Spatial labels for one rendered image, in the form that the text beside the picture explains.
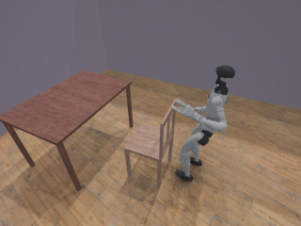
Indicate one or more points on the left robot hand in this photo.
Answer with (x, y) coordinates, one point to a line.
(188, 111)

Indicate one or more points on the left robot forearm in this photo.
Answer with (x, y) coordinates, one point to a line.
(213, 125)

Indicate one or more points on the table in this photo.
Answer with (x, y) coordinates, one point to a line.
(59, 111)

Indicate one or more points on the right robot hand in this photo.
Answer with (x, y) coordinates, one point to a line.
(197, 109)

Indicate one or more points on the right robot forearm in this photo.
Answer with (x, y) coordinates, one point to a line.
(203, 109)

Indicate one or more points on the robot right foot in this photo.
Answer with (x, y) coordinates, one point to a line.
(192, 160)

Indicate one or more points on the left robot upper arm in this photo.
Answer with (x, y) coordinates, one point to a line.
(217, 104)

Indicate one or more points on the chair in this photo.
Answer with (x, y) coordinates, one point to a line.
(151, 142)

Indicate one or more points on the humanoid robot head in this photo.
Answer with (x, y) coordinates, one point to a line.
(226, 72)

